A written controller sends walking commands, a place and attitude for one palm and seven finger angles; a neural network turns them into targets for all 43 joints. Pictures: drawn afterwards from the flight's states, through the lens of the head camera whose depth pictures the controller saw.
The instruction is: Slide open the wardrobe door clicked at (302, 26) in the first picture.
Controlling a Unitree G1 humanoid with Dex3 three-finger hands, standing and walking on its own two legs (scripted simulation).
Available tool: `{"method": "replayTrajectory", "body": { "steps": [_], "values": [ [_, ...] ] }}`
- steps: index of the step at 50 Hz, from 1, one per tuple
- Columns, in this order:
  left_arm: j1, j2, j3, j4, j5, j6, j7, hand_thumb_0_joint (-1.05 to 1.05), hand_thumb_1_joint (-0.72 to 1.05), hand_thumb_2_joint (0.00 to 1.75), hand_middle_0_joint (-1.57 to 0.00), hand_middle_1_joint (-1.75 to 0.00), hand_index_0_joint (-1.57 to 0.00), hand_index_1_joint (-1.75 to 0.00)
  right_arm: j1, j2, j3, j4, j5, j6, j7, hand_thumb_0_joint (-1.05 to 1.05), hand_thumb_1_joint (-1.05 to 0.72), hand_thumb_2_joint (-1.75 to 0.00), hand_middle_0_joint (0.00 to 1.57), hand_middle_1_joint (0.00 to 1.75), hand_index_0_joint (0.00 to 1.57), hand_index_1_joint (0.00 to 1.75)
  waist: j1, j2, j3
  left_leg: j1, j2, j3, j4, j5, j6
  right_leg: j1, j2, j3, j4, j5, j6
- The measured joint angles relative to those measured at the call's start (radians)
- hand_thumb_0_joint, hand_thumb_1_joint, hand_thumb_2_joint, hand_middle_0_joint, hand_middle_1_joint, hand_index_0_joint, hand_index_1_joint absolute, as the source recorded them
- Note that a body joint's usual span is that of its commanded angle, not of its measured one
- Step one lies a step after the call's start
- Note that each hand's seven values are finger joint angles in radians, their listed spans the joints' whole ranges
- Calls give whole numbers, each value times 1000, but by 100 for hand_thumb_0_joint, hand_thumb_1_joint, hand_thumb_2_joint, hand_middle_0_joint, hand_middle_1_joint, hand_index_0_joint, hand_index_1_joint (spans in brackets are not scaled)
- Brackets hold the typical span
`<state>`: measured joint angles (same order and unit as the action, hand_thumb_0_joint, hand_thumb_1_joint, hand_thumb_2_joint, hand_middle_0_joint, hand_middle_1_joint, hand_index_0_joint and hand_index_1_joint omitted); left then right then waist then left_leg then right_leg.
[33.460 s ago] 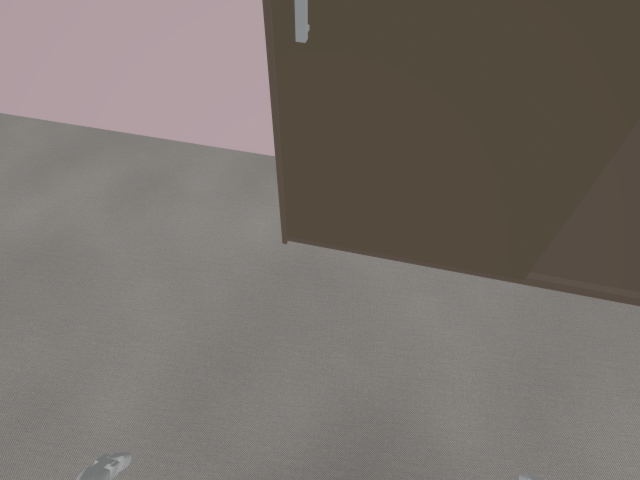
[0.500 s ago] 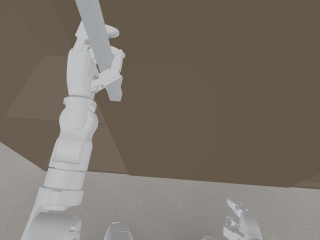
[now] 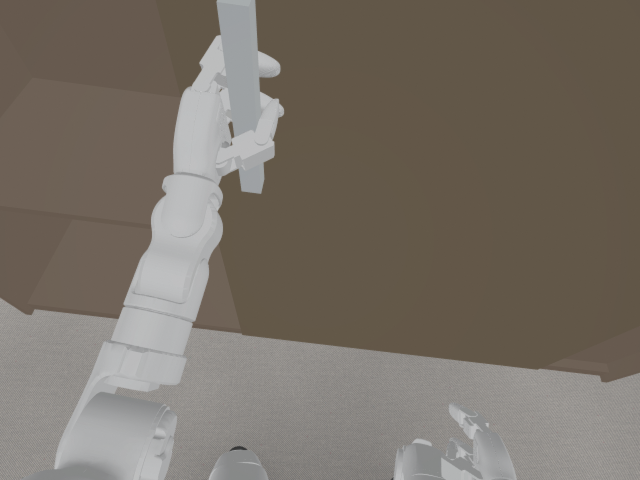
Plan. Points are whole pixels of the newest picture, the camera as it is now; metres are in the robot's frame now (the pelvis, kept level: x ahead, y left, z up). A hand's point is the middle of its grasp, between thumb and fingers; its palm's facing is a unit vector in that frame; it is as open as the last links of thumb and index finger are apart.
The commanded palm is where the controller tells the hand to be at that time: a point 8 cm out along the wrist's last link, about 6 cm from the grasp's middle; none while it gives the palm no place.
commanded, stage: step sideways, sliding the door along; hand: left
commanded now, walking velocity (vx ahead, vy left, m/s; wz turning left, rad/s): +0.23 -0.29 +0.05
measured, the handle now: (251, 98) +0.45 +0.16 +0.19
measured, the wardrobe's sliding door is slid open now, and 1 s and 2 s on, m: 0.67 0.69 0.69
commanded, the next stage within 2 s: stop walking and hold the door there in 0.40 s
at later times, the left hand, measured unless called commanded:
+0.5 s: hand (297, 140) +0.41 +0.11 +0.18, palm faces +0.30 -0.95 -0.06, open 6.4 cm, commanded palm +0.38 +0.14 +0.15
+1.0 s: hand (291, 139) +0.41 +0.11 +0.17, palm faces +0.53 -0.80 -0.29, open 6.2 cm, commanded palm +0.37 +0.15 +0.15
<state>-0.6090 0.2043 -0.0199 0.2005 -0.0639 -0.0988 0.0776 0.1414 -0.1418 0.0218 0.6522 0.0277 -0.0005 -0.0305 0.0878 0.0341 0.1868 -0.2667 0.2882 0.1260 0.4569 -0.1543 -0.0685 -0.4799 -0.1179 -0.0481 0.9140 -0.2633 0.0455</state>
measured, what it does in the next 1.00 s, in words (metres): steps to the right: right foot, then left foot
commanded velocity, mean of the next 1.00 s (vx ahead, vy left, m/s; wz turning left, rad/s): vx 0.03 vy -0.05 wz -0.02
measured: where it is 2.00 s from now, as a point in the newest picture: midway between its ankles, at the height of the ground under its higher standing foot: outside the picture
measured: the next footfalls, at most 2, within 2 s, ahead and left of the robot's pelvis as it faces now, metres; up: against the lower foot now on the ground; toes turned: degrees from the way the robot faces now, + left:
right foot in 0.12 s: +0.05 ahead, -0.24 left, +0.00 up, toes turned -6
left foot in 0.36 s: +0.11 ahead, -0.03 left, +0.00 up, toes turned +18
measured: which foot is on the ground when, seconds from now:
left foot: down 0.00-0.12, up 0.14-0.34, down 0.36-0.80, up 0.82-1.00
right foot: up 0.00-0.10, down 0.12-0.34, up 0.36-0.78, down 0.80-1.00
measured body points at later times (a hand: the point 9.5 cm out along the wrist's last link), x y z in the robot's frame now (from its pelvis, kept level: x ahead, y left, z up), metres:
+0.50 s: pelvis +0.03 -0.12 -0.01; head +0.10 -0.05 +0.42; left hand +0.39 +0.16 +0.18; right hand +0.26 -0.31 -0.10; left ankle +0.07 -0.04 -0.75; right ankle +0.03 -0.31 -0.62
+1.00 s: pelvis +0.04 -0.20 -0.01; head +0.08 -0.24 +0.44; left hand +0.38 +0.15 +0.19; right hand +0.21 -0.47 -0.12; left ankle +0.03 -0.07 -0.67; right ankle +0.10 -0.32 -0.75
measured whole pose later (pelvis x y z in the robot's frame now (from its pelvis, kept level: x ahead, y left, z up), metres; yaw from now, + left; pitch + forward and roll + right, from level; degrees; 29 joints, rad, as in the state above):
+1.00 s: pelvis +0.04 -0.20 -0.01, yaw +1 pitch -2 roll +3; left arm -0.40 0.48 0.44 0.44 -0.05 -0.09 0.10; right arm 0.11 -0.33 -0.01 0.69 0.05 -0.03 -0.07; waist -0.02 0.03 0.11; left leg -0.46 -0.01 0.06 1.08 -0.45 -0.06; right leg -0.30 -0.10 -0.05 0.54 -0.21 0.00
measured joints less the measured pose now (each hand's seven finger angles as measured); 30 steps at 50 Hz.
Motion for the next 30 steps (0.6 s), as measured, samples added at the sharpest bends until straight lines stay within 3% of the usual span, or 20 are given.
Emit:
{"method": "replayTrajectory", "body": {
  "steps": [5, 7, 9, 12, 14, 16, 17, 18, 19, 21, 23, 26, 30],
  "values": [
    [-35, 20, 35, 39, -20, 19, 33, 2, 70, 85, -46, -140, -27, -141, 22, 0, 10, -15, 18, -21, 2, 1, -90, -90, 21, 30, 20, 30, 34, -4, -20, -40, 34, -37, 66, -17, -54, 184, 32, -46, -281, -49, -3],
    [-53, 21, 79, 57, -12, 36, 66, 1, 67, 84, -46, -140, -26, -141, 12, -17, 13, -10, 32, -29, 2, 1, -90, -90, 21, 30, 20, 30, 29, -11, -33, -109, 17, -77, 201, -132, -21, 227, 32, -58, -338, -18, -12],
    [-40, 11, 113, 56, -6, 49, 98, 0, 67, 84, -46, -140, -28, -141, -23, -61, -3, 25, 30, -30, -10, 1, -90, -90, 21, 30, 20, 30, 5, 28, -20, -195, -52, -140, 444, -331, 15, 219, 22, -83, -279, -63, -2],
    [-10, 3, 115, 20, -16, 80, 120, 0, 69, 83, -46, -140, -26, -141, -46, -108, -30, 54, 26, -28, -28, 1, -90, -90, 21, 29, 20, 30, 0, 33, -5, -250, -168, -87, 664, -419, 29, 246, -1, -97, -309, -64, 3],
    [2, 3, 103, -8, -5, 80, 122, 0, 69, 82, -46, -140, -25, -141, -46, -119, -38, 53, 26, -18, -30, 1, -90, -90, 20, 29, 20, 30, -1, 10, 1, -228, -217, -16, 582, -404, 32, 265, -9, -111, -339, -52, -6],
    [6, 5, 84, -45, 11, 82, 113, 0, 70, 81, -46, -140, -25, -140, -38, -125, -41, 34, 23, -4, -26, 1, -90, -90, 20, 29, 20, 30, -4, -13, 0, -158, -240, 54, 347, -268, 30, 263, -3, -131, -323, -53, -21],
    [7, 8, 76, -62, 18, 85, 105, 0, 70, 81, -46, -140, -24, -138, -31, -132, -42, 17, 20, 0, -23, 1, -90, -90, 20, 29, 20, 30, 0, -8, -7, -109, -231, 82, 220, -134, 38, 236, 13, -135, -267, -58, -28],
    [-1, 16, 67, -73, 16, 84, 96, 0, 70, 80, -46, -140, -24, -136, -30, -136, -50, 2, 16, 2, -20, 1, -90, -90, 20, 29, 20, 30, 3, 0, -8, -92, -211, 82, 182, -27, 79, 194, 34, -120, -163, -99, -31],
    [-16, 27, 59, -76, 12, 79, 88, -1, 71, 80, -46, -140, -23, -134, -42, -128, -60, -2, 17, 1, -14, 1, -90, -90, 20, 29, 20, 30, 10, -11, 15, -93, -203, 81, 216, -46, 120, 152, 48, -74, -35, -150, -36],
    [-27, 38, 56, -79, 19, 73, 72, -1, 71, 79, -46, -140, -22, -131, -63, -111, -62, -6, 26, 5, 11, 1, -91, -90, 20, 29, 20, 30, 29, -24, 42, -76, -182, 77, 244, -133, 155, 70, 75, -1, 182, -191, -40],
    [-18, 47, 57, -92, 27, 73, 62, -1, 71, 79, -46, -140, -22, -130, -78, -90, -51, -11, 25, 1, 32, 1, -91, -90, 20, 29, 20, 30, 35, -28, 50, -57, -155, 65, 220, -151, 145, 3, 75, 22, 314, -175, -37],
    [-10, 53, 57, -105, 39, 66, 46, -1, 71, 80, -46, -140, -24, -129, -88, -59, -36, -31, 19, -3, 53, 1, -90, -90, 20, 29, 20, 30, 49, -24, 55, -34, -112, 43, 150, -107, 110, -73, 52, 35, 393, -95, -20],
    [53, 151, 118, -82, 34, 8, -24, -6, 67, 80, -46, -140, -29, -133, -116, -8, -11, -49, 3, 23, 43, 1, -90, -90, 21, 29, 20, 30, 22, -16, 25, -8, -54, 36, 59, -58, 82, -107, 44, 22, 320, -47, 11]
  ]
}}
